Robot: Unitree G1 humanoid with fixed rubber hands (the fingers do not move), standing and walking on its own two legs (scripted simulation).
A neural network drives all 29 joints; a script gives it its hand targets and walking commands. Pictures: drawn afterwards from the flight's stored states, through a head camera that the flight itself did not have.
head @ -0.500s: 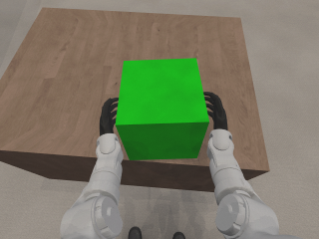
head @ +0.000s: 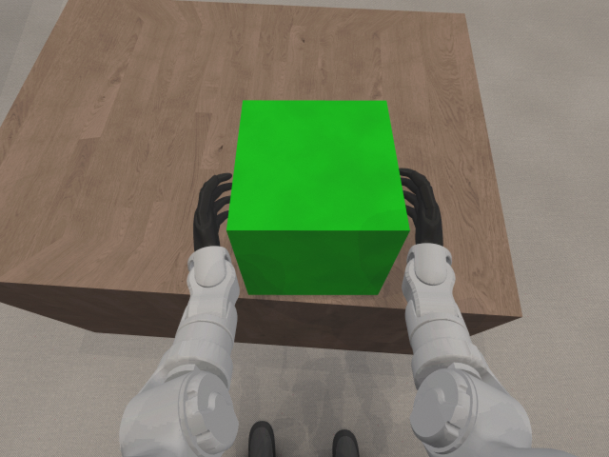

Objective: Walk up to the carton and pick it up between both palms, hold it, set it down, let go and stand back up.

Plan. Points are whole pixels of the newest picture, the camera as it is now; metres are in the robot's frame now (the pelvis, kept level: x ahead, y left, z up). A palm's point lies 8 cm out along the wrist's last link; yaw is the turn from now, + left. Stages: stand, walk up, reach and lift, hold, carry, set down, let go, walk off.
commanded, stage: set down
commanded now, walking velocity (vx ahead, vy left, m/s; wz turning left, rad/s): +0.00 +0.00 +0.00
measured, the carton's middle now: (313, 202) +0.47 -0.04 -0.07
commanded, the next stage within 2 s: none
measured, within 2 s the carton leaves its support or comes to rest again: rests again in 0.22 s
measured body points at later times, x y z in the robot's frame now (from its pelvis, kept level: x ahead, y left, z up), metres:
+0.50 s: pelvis -0.01 -0.01 +0.00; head +0.16 -0.01 +0.42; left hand +0.42 +0.11 -0.04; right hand +0.40 -0.19 -0.03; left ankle +0.01 +0.13 -0.74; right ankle -0.04 -0.10 -0.74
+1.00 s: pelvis -0.01 +0.00 +0.00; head +0.17 +0.00 +0.41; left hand +0.42 +0.11 -0.04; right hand +0.40 -0.19 -0.03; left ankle +0.01 +0.13 -0.74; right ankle -0.04 -0.10 -0.74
